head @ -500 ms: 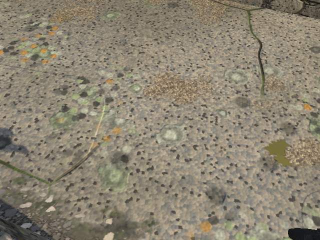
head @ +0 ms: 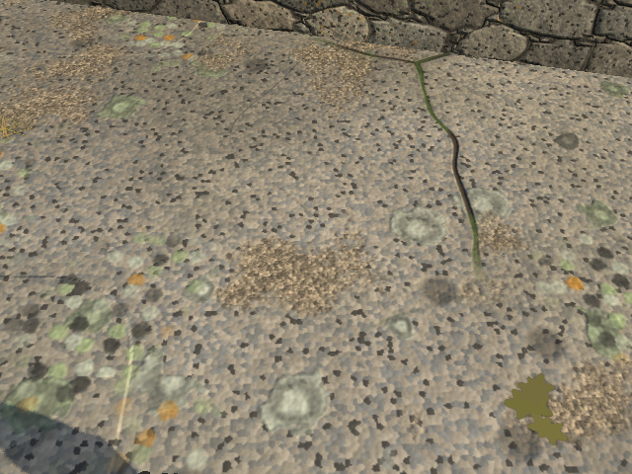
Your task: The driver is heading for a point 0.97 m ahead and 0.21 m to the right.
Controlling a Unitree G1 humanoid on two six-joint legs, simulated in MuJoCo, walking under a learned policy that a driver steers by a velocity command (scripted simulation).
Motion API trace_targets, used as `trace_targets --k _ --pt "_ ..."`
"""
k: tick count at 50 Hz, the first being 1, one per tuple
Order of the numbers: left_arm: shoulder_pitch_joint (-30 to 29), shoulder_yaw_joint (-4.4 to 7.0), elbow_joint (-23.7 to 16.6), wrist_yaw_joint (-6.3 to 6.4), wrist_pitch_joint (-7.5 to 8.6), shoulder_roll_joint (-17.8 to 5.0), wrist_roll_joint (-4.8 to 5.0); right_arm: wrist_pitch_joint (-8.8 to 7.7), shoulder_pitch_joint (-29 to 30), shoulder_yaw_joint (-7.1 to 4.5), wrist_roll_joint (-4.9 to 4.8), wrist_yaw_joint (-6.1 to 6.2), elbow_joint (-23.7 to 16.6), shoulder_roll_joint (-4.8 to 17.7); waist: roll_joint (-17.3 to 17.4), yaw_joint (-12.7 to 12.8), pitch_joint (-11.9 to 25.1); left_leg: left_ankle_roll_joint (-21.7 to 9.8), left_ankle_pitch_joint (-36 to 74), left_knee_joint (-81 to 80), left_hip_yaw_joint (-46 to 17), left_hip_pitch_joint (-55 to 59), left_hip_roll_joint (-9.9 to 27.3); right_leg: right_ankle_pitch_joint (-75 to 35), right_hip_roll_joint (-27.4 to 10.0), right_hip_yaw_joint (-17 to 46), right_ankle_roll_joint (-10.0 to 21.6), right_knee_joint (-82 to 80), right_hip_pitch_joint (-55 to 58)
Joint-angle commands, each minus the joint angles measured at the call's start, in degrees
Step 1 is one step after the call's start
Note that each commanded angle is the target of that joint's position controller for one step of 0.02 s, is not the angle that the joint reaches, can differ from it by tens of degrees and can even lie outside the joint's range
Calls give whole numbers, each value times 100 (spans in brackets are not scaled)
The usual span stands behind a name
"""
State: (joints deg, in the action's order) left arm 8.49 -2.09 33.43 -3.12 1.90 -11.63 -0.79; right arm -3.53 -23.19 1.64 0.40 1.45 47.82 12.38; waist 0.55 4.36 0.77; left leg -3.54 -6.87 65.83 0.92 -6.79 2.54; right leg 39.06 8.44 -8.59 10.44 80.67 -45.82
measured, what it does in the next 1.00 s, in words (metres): climbs, turning right: left foot, then right foot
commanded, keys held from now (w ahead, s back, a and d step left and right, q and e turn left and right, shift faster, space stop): w+e+shift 0.54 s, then w+q+shift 0.38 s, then shift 0.08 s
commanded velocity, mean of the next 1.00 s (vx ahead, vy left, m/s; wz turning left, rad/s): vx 0.98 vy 0.00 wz -0.44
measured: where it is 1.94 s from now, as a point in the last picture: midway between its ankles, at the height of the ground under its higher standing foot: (537, 247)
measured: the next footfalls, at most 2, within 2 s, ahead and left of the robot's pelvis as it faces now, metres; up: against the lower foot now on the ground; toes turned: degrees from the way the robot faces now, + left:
left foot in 0.34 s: +0.50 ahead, +0.14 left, +0.00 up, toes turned -29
right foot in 0.76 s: +0.71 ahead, -0.34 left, +0.00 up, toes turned -38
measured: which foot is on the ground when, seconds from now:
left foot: up 0.00-0.32, down 0.34-0.74, up 0.76-1.00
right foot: down 0.00-0.32, up 0.34-0.74, down 0.76-1.00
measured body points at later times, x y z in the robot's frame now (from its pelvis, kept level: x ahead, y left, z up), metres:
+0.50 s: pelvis +0.43 +0.01 +0.14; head +0.43 +0.00 +0.59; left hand +0.74 +0.13 +0.08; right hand +0.27 -0.24 +0.02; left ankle +0.47 +0.16 -0.59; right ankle +0.35 -0.05 -0.45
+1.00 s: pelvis +0.79 -0.27 +0.15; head +0.80 -0.27 +0.60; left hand +0.94 -0.02 +0.03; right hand +0.80 -0.59 +0.05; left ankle +0.95 -0.18 -0.49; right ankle +0.67 -0.31 -0.59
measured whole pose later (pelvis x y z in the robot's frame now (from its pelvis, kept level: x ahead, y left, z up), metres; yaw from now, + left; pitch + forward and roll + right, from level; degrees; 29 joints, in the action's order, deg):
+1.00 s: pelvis +0.79 -0.27 +0.15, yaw -28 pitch -1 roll -3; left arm 23.5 5.3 46.5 -1.1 5.6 -15.2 -0.8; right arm -2.7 -10.9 -4.0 -2.1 0.4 42.3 18.3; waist 3.1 3.2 -1.2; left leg -1.5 -8.9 69.1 -2.6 -43.3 7.1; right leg 19.2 1.3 -10.9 1.1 21.6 -1.5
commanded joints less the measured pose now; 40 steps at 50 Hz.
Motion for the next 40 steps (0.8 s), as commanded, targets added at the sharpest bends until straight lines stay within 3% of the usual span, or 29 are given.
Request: trace_targets --k 1,2,3,4,5,6,7,8,9,10,12,13,15,16,17,18,19,20,21,22,25,29,31,33,35,37,38,39,40 --pt "2253 333 773 91 230 -490 -156 -754 1996 -116 6 -438 -2115 252 -910 150 -315 -810 -476 4228 -1492 -4619 -898 1259 -1275 7193 948 -6664 3212" --pt "2344 190 1112 56 288 59 3 -747 2594 47 170 -490 -2387 -199 -16 -136 -1015 -774 -1136 5239 -1258 -4932 -896 190 -1083 6559 850 -6274 2341" --pt "2010 71 1144 50 319 428 37 -647 2155 173 199 -557 -2433 -505 86 -645 -973 -707 -1330 6123 -1170 -5256 -800 -477 -805 5714 854 -5777 2012" --pt "1595 57 1110 95 275 481 82 -525 1659 236 116 -614 -2355 -560 147 -1091 -905 -565 -1482 6405 -1049 -5535 -679 -1012 -608 4815 793 -5603 1911" --pt "1248 143 1084 71 232 213 195 -444 1144 298 113 -623 -2209 -584 355 -1405 -745 -440 -1333 5857 -915 -5531 -442 -1339 -457 4019 656 -5529 1755" --pt "671 219 885 77 176 -121 303 -400 1071 274 114 -552 -2173 -319 527 -1604 -825 -258 -1529 3933 -650 -4981 -190 -1190 -302 3337 483 -6022 1210" --pt "507 245 731 122 223 -241 361 -439 1749 227 143 -429 -2417 53 703 -1469 -1092 -62 -1392 2196 -405 -4114 -3 -1388 -133 3003 388 -6478 396" --pt "638 284 729 271 297 -334 364 -507 2329 251 221 -304 -2615 163 671 -1183 -1162 260 -761 839 13 -3130 14 -1596 -47 2869 370 -6777 -265" --pt "992 368 788 395 358 -530 420 -562 2522 238 313 -218 -2648 158 597 -915 -712 459 173 -218 290 -1725 20 -2028 -34 2609 340 -6952 -418" --pt "1184 466 833 455 395 -768 474 -610 2591 215 266 -152 -2712 53 236 -790 -340 631 970 -896 370 -380 -99 -2033 -179 2672 365 -7146 -613" --pt "1248 605 794 455 374 -1242 453 -465 1982 -173 -187 37 -2607 642 -426 -1014 345 856 739 -2430 54 458 -596 -2951 -154 2813 135 -6706 1064" --pt "1119 656 753 463 338 -1414 355 -375 1732 -354 -439 85 -2532 942 -864 -1260 554 998 448 -3062 11 529 -755 -3945 -154 2945 -26 -6202 2037" --pt "482 720 482 440 179 -1352 177 -287 254 -726 -750 114 -2053 1432 -1085 -2017 1167 947 335 -3580 -263 1421 -389 -5283 -134 2854 -496 -3809 2917" --pt "480 588 247 394 156 -779 -27 -249 -739 -784 -685 62 -1593 1464 -637 -1955 1607 763 -236 -3320 -799 2378 268 -4155 -337 2745 -548 -2250 2548" --pt "602 257 -37 318 246 339 -256 -266 -1265 -631 -272 -68 -1277 1301 1079 -1622 1587 818 -688 -2922 -1496 3210 700 -610 -320 2661 -373 -488 1286" --pt "1839 142 -296 288 279 658 291 -320 -781 -658 218 -138 -1462 1682 3625 -733 1544 -172 -973 -4774 -5206 3367 2038 -375 -126 2238 -466 1112 -303" --pt "1807 218 -140 327 228 74 576 -327 -13 -687 124 -158 -1520 1102 2333 -656 880 -788 -3464 -5339 -5816 2710 2345 -1435 -776 1836 -460 1607 -1092" --pt "914 270 -262 319 152 -195 480 -344 209 -620 25 -144 -1410 580 1083 -874 157 -811 -3635 -5458 -4761 1775 2080 -2076 -1036 1597 -458 1627 -1031" --pt "532 319 -386 281 99 -267 388 -378 373 -592 26 -166 -1208 537 248 -740 -227 -710 -2672 -5372 -3809 990 1822 -2263 -1211 1554 -487 1524 -743" --pt "304 380 -477 237 59 -368 356 -410 471 -569 37 -180 -1011 431 -96 -633 -432 -577 -1880 -5252 -2996 492 1516 -2354 -1374 1653 -512 1228 -546" --pt "-77 397 -735 93 -76 -365 436 -412 390 -489 -37 -146 -508 197 351 -520 -711 -244 -383 -5211 -1278 103 1217 -2217 -1718 1657 -601 309 -589" --pt "-700 303 -1049 18 -26 -341 275 -440 184 -547 62 -59 -302 844 31 -521 -864 -329 137 -5904 -402 -399 1171 -3112 -1607 1427 -650 -1313 -189" --pt "-1327 280 -1158 -31 81 -350 261 -413 -290 -569 -20 -62 -79 1097 -272 -721 -1077 -448 503 -6318 -203 -204 1174 -3549 -1380 1019 -529 -2511 198" --pt "-1699 311 -1213 -81 221 -407 228 -332 -520 -540 -147 -110 121 1286 -247 -713 -1108 -512 2209 -6254 -9 229 1164 -3538 -1095 457 -397 -3504 870" --pt "-1559 472 -1232 -55 300 -678 198 -288 -748 -532 -144 -115 280 1551 470 -438 -584 -508 5412 -5383 42 716 1351 -3218 -629 228 -270 -3822 2007" --pt "581 820 -776 105 229 -1309 254 -214 -427 -521 -91 -65 353 1745 1082 955 504 -264 6316 -2927 119 -2 1176 -3324 -608 526 -75 -4488 4803" --pt "1831 944 -418 255 139 -1643 189 -252 -335 -439 1 -71 113 1381 698 1291 1292 -59 2995 -827 -134 -1867 694 -2872 -1650 1780 -102 -4107 7148" --pt "1807 910 -348 268 225 -2054 -45 -393 -1197 -205 -124 -134 -123 380 -1200 355 2627 3 -1942 1228 -839 -3116 -108 -1246 -3242 4786 409 -5032 8163" --pt "2029 823 -212 227 264 -1447 -64 -500 -398 -373 -386 -111 -223 946 -960 740 2428 -17 -1746 1852 -1218 -3541 -65 -866 -3154 5438 319 -6078 7427"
